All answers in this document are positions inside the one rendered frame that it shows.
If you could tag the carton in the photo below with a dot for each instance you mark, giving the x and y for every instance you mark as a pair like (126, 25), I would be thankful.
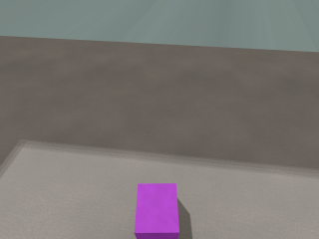
(157, 211)

